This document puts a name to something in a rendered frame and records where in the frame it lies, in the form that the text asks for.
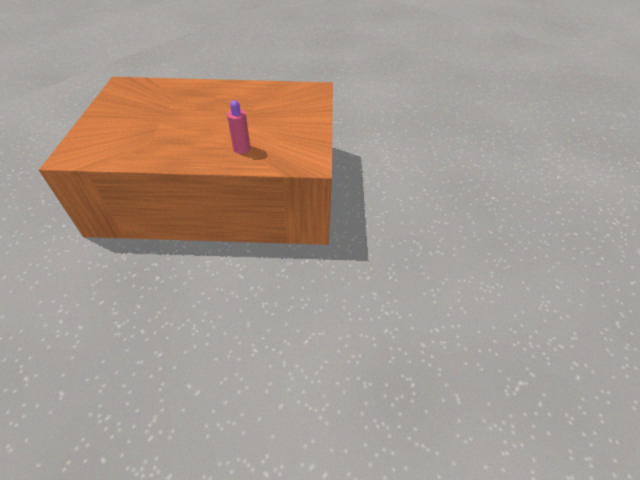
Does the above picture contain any bottle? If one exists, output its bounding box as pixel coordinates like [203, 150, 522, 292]
[227, 100, 251, 154]

